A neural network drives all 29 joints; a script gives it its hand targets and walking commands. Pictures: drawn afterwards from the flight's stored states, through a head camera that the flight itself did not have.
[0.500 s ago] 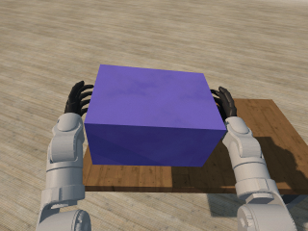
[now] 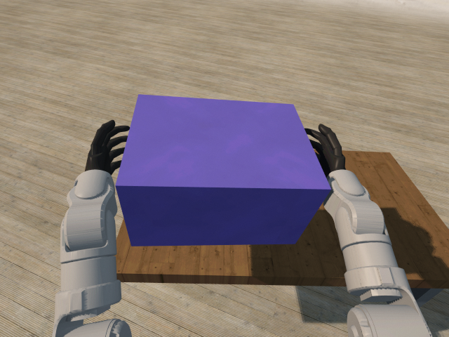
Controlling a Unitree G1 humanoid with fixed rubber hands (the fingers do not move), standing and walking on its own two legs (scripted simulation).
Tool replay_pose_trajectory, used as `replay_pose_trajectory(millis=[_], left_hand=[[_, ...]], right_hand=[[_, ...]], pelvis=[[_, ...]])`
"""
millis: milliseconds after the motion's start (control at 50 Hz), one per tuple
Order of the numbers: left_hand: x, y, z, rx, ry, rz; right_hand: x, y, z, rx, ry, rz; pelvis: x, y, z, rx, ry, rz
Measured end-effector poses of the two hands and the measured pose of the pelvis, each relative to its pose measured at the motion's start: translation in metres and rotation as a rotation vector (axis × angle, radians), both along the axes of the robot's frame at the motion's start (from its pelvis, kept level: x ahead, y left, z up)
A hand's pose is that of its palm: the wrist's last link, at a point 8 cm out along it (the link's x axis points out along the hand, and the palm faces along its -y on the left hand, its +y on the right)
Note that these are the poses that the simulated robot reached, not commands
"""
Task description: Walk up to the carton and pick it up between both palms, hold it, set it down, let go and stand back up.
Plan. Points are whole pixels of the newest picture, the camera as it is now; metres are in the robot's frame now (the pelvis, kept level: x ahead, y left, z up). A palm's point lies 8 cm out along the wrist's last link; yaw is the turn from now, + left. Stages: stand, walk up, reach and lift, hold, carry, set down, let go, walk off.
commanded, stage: reach and lift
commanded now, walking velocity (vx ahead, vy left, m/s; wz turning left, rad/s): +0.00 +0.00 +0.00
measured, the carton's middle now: (218, 170) +0.37 -0.01 +0.14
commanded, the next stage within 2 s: hold in 0.04 s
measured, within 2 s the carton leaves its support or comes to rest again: neither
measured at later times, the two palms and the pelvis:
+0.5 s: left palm (94, 164) +0.33 +0.19 +0.20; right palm (332, 161) +0.34 -0.20 +0.19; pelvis -0.02 -0.01 +0.00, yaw +0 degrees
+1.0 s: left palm (98, 161) +0.34 +0.18 +0.20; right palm (332, 160) +0.34 -0.20 +0.19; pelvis -0.01 -0.01 +0.00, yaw +1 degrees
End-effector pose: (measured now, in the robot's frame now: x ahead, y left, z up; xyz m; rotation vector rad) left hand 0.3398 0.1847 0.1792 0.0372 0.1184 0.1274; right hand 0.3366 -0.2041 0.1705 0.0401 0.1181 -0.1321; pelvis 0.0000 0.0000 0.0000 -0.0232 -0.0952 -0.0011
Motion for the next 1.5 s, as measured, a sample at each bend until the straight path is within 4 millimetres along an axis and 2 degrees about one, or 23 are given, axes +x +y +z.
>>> replay_pose_trajectory(millis=[140, 240, 480, 620, 700, 840, 1020, 1200, 1300, 1500], left_hand=[[-0.003, -0.002, 0.005, 0.0, 0.018, 0.0], [-0.004, -0.003, 0.014, 0.013, 0.0, 0.005], [-0.012, 0.002, 0.021, -0.001, -0.008, 0.028], [-0.014, 0.008, 0.015, -0.005, 0.022, 0.033], [-0.015, 0.008, 0.02, 0.005, 0.002, 0.033], [-0.006, 0.004, 0.018, 0.009, 0.029, 0.025], [-0.002, -0.001, 0.018, -0.001, 0.001, 0.017], [-0.004, 0.006, 0.009, 0.003, 0.024, 0.017], [-0.008, 0.009, 0.013, 0.013, -0.003, 0.019], [-0.004, -0.001, 0.015, -0.004, 0.013, 0.008]], right_hand=[[-0.004, -0.002, -0.002, 0.019, 0.018, -0.003], [-0.002, -0.002, 0.008, 0.015, -0.003, 0.004], [-0.001, 0.002, 0.018, 0.011, -0.014, 0.026], [-0.001, 0.008, 0.015, 0.014, 0.016, 0.029], [-0.001, 0.009, 0.016, 0.024, -0.006, 0.03], [0.003, 0.004, 0.011, 0.029, 0.021, 0.021], [0.005, -0.001, 0.017, 0.02, -0.011, 0.014], [0.005, 0.006, 0.009, 0.019, 0.011, 0.013], [0.001, 0.009, 0.011, 0.032, -0.017, 0.015], [-0.001, -0.001, 0.015, 0.02, -0.004, 0.002]], pelvis=[[-0.009, -0.001, 0.0, 0.006, 0.001, -0.009], [-0.014, -0.002, 0.0, 0.009, 0.015, -0.009], [-0.017, -0.01, 0.0, 0.01, 0.008, 0.009], [-0.02, -0.011, -0.001, 0.01, -0.005, 0.016], [-0.021, -0.01, -0.001, 0.01, 0.002, 0.014], [-0.02, -0.009, 0.0, 0.013, 0.01, 0.011], [-0.012, -0.01, 0.0, 0.007, 0.014, 0.011], [-0.009, -0.006, 0.0, 0.004, 0.006, 0.012], [-0.009, -0.002, 0.0, 0.002, 0.011, 0.007], [-0.011, -0.002, 0.0, 0.006, 0.002, 0.001]])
